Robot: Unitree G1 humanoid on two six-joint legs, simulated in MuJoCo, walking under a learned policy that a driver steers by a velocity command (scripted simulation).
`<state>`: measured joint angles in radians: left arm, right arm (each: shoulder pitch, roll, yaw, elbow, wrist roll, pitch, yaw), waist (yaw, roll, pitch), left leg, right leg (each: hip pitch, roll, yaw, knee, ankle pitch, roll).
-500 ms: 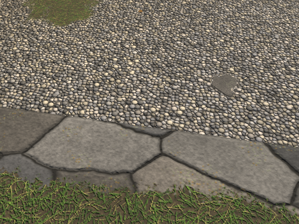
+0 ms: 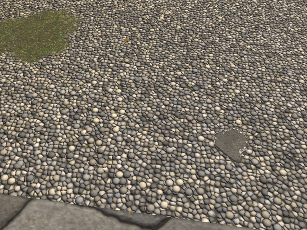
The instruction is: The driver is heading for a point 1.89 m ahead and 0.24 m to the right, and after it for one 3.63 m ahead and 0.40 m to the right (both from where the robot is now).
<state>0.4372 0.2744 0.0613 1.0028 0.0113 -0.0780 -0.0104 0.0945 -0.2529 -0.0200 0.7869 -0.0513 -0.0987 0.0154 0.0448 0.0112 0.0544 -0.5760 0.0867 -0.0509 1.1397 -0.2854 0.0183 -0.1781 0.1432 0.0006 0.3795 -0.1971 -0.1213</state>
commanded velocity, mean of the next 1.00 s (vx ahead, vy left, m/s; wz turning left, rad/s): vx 0.16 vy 0.00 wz -0.48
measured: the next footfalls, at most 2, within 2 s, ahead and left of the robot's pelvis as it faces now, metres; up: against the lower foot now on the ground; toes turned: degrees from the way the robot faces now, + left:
left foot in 0.20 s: +0.41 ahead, +0.11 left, +0.00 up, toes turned -17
right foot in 0.60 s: +0.28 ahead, -0.12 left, +0.00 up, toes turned -28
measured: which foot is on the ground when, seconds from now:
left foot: up 0.00-0.18, down 0.20-0.60, up 0.62-0.90, down 0.92-1.00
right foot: down 0.00-0.20, up 0.22-0.58, down 0.60-1.00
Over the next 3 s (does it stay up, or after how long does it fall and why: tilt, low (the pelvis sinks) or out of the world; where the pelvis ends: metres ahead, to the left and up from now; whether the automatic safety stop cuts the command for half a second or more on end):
stays up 0.49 -0.14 -0.02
